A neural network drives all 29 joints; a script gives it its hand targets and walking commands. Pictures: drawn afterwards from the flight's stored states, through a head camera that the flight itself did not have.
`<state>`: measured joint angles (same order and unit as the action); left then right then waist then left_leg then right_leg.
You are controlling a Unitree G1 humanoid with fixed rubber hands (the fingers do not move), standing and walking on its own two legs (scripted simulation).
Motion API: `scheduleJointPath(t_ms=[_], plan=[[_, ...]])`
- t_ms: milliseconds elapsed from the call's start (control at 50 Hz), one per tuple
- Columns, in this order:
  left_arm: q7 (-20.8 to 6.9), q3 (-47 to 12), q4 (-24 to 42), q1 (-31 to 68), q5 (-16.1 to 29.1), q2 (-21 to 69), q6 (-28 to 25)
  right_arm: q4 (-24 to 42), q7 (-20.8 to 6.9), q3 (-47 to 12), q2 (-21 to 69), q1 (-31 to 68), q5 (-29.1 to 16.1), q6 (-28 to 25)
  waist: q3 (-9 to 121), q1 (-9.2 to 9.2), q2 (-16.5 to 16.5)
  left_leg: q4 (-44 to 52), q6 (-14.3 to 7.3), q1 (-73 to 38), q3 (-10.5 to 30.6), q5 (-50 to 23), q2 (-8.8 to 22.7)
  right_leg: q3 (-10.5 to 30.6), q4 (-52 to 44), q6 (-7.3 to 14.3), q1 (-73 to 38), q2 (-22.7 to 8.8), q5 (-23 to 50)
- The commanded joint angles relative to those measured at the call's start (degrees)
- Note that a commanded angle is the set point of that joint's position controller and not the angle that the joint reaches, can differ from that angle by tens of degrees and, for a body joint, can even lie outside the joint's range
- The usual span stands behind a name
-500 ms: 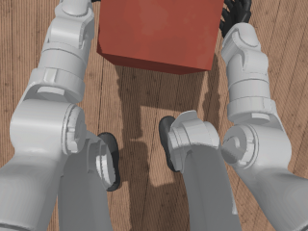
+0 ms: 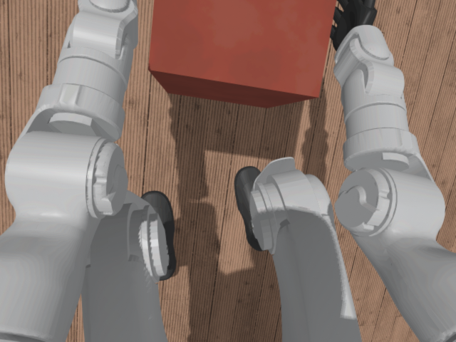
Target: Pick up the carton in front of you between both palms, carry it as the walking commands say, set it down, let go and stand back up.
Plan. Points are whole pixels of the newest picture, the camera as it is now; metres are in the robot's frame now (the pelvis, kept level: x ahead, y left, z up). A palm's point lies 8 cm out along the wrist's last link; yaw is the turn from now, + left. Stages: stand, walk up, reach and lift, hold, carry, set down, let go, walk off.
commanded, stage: set down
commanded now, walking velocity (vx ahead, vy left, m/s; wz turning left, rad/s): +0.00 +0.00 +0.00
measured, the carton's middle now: (233, 30) +0.52 -0.09 -0.24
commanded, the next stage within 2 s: let go in 1.66 s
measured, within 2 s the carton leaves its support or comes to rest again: rests again in 0.18 s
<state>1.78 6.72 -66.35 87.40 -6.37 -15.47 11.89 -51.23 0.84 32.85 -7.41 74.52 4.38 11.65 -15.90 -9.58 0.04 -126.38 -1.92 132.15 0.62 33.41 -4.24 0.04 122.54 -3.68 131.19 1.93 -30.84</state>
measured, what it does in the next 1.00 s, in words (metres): rises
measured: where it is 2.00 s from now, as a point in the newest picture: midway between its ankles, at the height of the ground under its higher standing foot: (209, 236)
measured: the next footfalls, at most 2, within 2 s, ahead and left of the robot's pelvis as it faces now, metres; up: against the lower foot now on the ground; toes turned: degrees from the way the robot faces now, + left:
none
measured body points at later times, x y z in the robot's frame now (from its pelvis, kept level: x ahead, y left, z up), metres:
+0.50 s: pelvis +0.00 +0.00 +0.00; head +0.37 +0.02 +0.24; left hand +0.58 +0.10 -0.20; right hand +0.49 -0.25 -0.19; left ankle +0.10 +0.10 -0.34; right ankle +0.12 -0.13 -0.34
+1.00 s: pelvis +0.00 -0.01 +0.06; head +0.34 -0.02 +0.36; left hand +0.60 +0.10 -0.06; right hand +0.49 -0.26 -0.06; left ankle +0.10 +0.10 -0.34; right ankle +0.12 -0.13 -0.34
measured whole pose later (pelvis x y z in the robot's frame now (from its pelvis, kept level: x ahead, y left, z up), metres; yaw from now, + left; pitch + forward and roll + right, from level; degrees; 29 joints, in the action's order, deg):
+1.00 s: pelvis +0.00 -0.01 +0.06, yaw -1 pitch +42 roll -2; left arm 1.2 1.4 -63.9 82.3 4.0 -25.7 10.2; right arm -46.0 9.6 17.9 -8.8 65.3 -9.7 8.0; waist -7.2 -10.2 -1.4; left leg -114.4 -0.1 123.2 1.9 33.5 -2.2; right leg -0.6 110.9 -1.6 124.1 3.4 -29.1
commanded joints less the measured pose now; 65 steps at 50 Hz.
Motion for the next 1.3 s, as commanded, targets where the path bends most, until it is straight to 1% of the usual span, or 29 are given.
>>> scheduleJointPath(t_ms=[0, 160, 260, 280, 300, 320, 340, 380, 400, 420, 460, 500, 520, 560, 580, 600, 640, 700, 760, 820, 860, 900, 1000, 1120, 1200, 1280], plan=[[-9.49, -7.38, 3.49, 19.58, 1.87, 38.16, -1.92, -0.06, -12.04, -15.75, 40.41, 27.03, -2.6, 0.45, 46.49, 0.88, -8.08, 11.8, -0.78, -24.94, 1.4, -11.6, -3.04, -3.42, -6.57, 1.29, -18.82, 3.61, 12.83], [-9.28, -4.85, 0.89, 16.74, -0.9, 33.72, -1.45, -2.45, -11.86, -13.06, 36.05, 25.22, -1.49, 0.26, 41.87, 1.88, -6.7, 11.67, -1.15, -24.1, 2.05, -10.67, -2.5, -3.11, -6.07, 1.21, -17.02, 3.34, 10.98], [-8.72, -5.39, 1.09, 16.9, -1.33, 29.81, -1.98, -3.33, -10.75, -11.51, 33.18, 23.72, -1.83, -0.81, 42.23, 2.11, -6.06, 11.17, -0.83, -25.69, 2.07, -11.49, -1.85, -3.44, -5.37, 0.28, -18.54, 2.99, 12.16], [-8.3, -5.2, 1.1, 16.7, -1.38, 27.45, -2.23, -3.43, -10.13, -10.77, 31.12, 22.95, -1.96, -1.29, 42.65, 2.2, -5.93, 11.02, -0.64, -26.23, 2.03, -11.75, -1.61, -3.61, -5.18, -0.05, -19.27, 2.78, 12.58], [-7.5, -4.55, 1.2, 16.16, -1.42, 22.91, -2.64, -3.5, -9.05, -9.35, 27.05, 21.28, -1.93, -1.96, 43.47, 2.16, -5.87, 10.85, -0.3, -26.92, 1.94, -12.09, -1.28, -3.84, -5.04, -0.4, -20.35, 2.41, 13.12], [-5.6, -2.91, 1.35, 14.66, -1.69, 13.97, -3.35, -4.14, -6.9, -6.59, 18.89, 17.73, -1.57, -3.0, 44.5, 2.07, -5.75, 10.88, 0.3, -28.13, 1.81, -12.53, -0.69, -4.13, -5.04, -0.82, -21.63, 1.96, 13.61], [-3.92, -2.94, 2.07, 14.6, -1.22, 6.79, -3.92, -4.24, -4.76, -5.15, 12.55, 14.94, -1.77, -4.24, 46.04, 1.98, -5.88, 10.79, 0.78, -29.5, 1.9, -13.14, -0.08, -4.25, -5.06, -1.12, -23.02, 1.57, 14.34], [0.85, -3.1, 2.87, 13.81, 0.58, -10.78, -5.37, -5.47, 0.85, -3.27, -6.15, 9.54, -3.87, -7.26, 48.5, 1.23, -6.61, 10.54, 1.54, -32.24, 2.38, -13.74, 1.09, -4.23, -5.34, -1.56, -24.42, 0.7, 15.6], [2.15, -4.86, 2.64, 15.4, 2.74, -13.88, -5.91, -5.97, 2.89, -4.14, -9.96, 9.76, -5.89, -8.67, 50.08, 0.36, -6.95, 10.07, 1.73, -33.07, 3.04, -14.42, 1.62, -4.27, -5.43, -1.64, -25.06, 0.57, 16.79], [2.61, -6.51, 2.63, 17.1, 5.35, -14.56, -6.32, -6.73, 4.08, -5.26, -11.57, 10.52, -7.81, -9.68, 51.18, -0.77, -7.97, 9.62, 1.96, -33.73, 3.45, -15.24, 1.89, -4.16, -5.38, -1.46, -25.46, 0.34, 18.0], [2.43, -10.31, 4.19, 19.7, 10.49, -13.67, -7.16, -7.37, 5.23, -7.33, -13.63, 11.8, -10.74, -11.17, 53.43, -3.69, -10.49, 8.67, 2.23, -35.71, 4.16, -17.05, 2.3, -3.96, -5.1, -0.82, -25.18, -0.38, 20.27], [1.55, -14.45, 6.53, 21.99, 14.86, -12.04, -7.61, -6.7, 5.72, -9.44, -14.21, 12.24, -12.38, -12.09, 56.6, -6.6, -12.56, 7.94, 2.57, -38.02, 4.72, -18.52, 2.7, -3.95, -5.29, -0.2, -25.68, -1.16, 22.04], [1.12, -15.97, 7.52, 22.77, 16.73, -11.76, -7.64, -6.19, 5.89, -10.26, -14.47, 12.25, -12.97, -12.32, 58.2, -7.74, -13.15, 7.79, 2.73, -38.83, 4.8, -18.78, 2.86, -3.95, -5.61, 0.06, -26.43, -1.47, 22.69], [0.48, -17.66, 8.41, 22.98, 19.24, -12.06, -7.4, -4.88, 6.16, -11.17, -15.36, 11.82, -13.54, -12.38, 61.1, -9.35, -13.27, 7.76, 2.93, -39.55, 4.56, -18.34, 3.02, -4.01, -6.44, 0.39, -28.75, -1.87, 23.41], [0.29, -17.79, 8.25, 22.51, 19.82, -12.56, -7.18, -3.91, 6.29, -11.33, -15.71, 11.51, -13.69, -12.25, 62.57, -9.76, -12.94, 7.85, 2.93, -39.7, 4.29, -17.84, 3.01, -4.12, -6.86, 0.43, -30.15, -1.96, 23.58], [0.17, -17.54, 7.78, 21.79, 19.98, -13.2, -6.94, -2.93, 6.42, -11.53, -15.84, 11.11, -13.91, -12.02, 64.05, -9.78, -12.55, 7.98, 2.87, -39.8, 3.89, -17.31, 2.93, -4.26, -7.26, 0.41, -31.65, -1.97, 23.7], [0.2, -16.23, 6.64, 19.94, 19.28, -14.5, -6.42, -0.71, 6.68, -12.37, -15.44, 10.28, -14.79, -11.34, 67.36, -8.72, -11.73, 8.42, 2.59, -40.05, 2.8, -16.35, 2.66, -4.44, -8.06, 0.21, -34.84, -1.83, 23.9], [0.8, -13.15, 6.93, 17.5, 16.53, -16.01, -5.62, 3.87, 7.25, -14.45, -13.87, 8.62, -16.68, -9.99, 73.52, -5.74, -10.47, 9.92, 1.91, -40.54, 0.86, -14.9, 1.95, -4.56, -9.75, -0.07, -40.38, -1.05, 24.22], [1.5, -9.58, 10.56, 16.3, 13.68, -17.57, -4.33, 9.53, 8.18, -16.36, -12.31, 6.35, -18.09, -7.88, 80.09, -3.3, -9.38, 12.66, 0.98, -42.79, -0.96, -13.44, 1.07, -4.98, -12.69, -0.1, -45.43, 0.26, 24.28], [1.49, -6.34, 10.94, 14.62, 11.36, -18.03, -2.8, 11.0, 8.93, -16.4, -10.4, 4.07, -17.49, -5.64, 76.78, -2.23, -8.23, 15.76, 0.27, -40.32, -1.82, -9.93, 0.63, -4.9, -16.25, -0.23, -44.85, 1.16, 21.08], [0.86, -5.04, 9.6, 13.24, 10.61, -17.5, -2.46, 10.53, 9.1, -15.65, -9.2, 2.82, -16.23, -4.85, 72.13, -2.22, -7.46, 17.62, 0.11, -37.4, -1.8, -8.37, 0.6, -4.67, -18.27, -0.41, -42.94, 1.39, 19.41], [0.05, -4.4, 8.76, 12.01, 10.27, -16.68, -2.59, 10.64, 9.05, -14.89, -8.31, 1.86, -14.89, -4.6, 69.63, -2.57, -7.14, 19.42, 0.16, -36.05, -1.62, -8.33, 0.55, -4.6, -20.04, -0.57, -41.89, 1.51, 19.34], [-1.53, -4.01, 7.56, 10.14, 9.76, -15.06, -2.69, 11.91, 8.57, -13.12, -7.23, -0.06, -12.41, -4.2, 69.91, -3.86, -8.15, 24.51, 0.73, -37.43, -1.18, -9.64, 0.12, -5.0, -24.16, -0.77, -41.67, 1.61, 20.55], [-2.13, -3.78, 10.43, 9.4, 8.57, -14.54, -1.59, 15.27, 7.79, -11.75, -7.53, -2.49, -11.91, -3.11, 76.14, -4.81, -10.99, 30.44, 1.31, -45.67, -1.12, -12.98, -0.45, -5.88, -29.32, -0.81, -43.9, 1.65, 23.01], [-2.1, -3.23, 13.77, 8.97, 7.54, -14.47, -0.31, 17.62, 7.12, -11.27, -7.75, -3.98, -12.14, -2.03, 79.8, -4.91, -12.54, 34.33, 1.56, -52.18, -1.12, -15.67, -0.76, -6.47, -33.06, -0.85, -45.66, 1.84, 24.49], [-2.23, -2.59, 16.01, 8.05, 6.57, -14.15, 0.93, 18.99, 6.3, -10.8, -7.67, -5.52, -12.03, -1.05, 81.1, -4.88, -13.31, 38.43, 1.8, -57.6, -0.96, -18.04, -0.99, -6.88, -37.19, -0.94, -47.22, 2.03, 25.55]])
